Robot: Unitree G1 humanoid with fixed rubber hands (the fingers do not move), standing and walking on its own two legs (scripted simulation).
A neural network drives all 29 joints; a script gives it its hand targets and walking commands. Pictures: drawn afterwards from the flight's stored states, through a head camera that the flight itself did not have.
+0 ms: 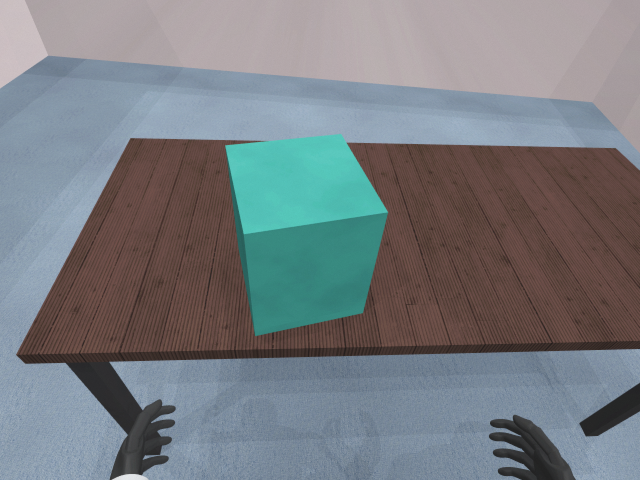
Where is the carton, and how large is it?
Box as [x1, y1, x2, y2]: [225, 134, 387, 335]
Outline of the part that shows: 341,134 225,145 238,247 255,335 360,313 363,310 387,211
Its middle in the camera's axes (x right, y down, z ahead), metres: -0.03 -0.01 +0.67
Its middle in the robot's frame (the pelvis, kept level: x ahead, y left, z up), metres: +0.52 +0.05 +0.00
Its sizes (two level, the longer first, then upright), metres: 0.210 0.200 0.250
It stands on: a table, 0.66 m high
